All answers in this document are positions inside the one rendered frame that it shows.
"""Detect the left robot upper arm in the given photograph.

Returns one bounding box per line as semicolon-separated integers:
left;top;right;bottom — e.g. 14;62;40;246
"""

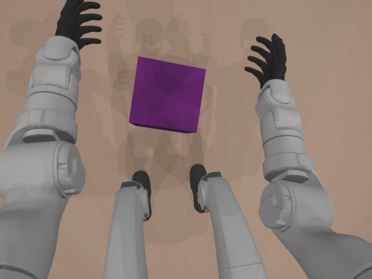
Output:
0;141;85;279

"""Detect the carton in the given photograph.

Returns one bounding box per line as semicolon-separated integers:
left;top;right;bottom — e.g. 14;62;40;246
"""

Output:
129;56;206;133

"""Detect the left robot forearm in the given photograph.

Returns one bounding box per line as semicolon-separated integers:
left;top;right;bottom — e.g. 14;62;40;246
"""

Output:
0;35;81;196

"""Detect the robot right thigh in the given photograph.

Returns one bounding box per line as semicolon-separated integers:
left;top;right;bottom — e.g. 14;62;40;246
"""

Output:
199;177;269;279

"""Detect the right robot hand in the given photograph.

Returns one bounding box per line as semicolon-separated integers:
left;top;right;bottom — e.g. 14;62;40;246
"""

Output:
244;34;287;89

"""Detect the right robot foot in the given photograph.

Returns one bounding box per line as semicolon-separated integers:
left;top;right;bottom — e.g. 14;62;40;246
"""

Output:
189;164;206;213

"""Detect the left robot hand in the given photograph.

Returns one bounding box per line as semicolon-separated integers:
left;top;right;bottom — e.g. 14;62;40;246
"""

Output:
55;0;102;51

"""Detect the right robot upper arm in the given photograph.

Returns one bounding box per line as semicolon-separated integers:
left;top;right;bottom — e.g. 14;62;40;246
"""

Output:
258;180;372;279

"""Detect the right robot forearm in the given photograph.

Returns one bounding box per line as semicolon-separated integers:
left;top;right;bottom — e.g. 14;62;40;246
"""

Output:
255;79;334;219

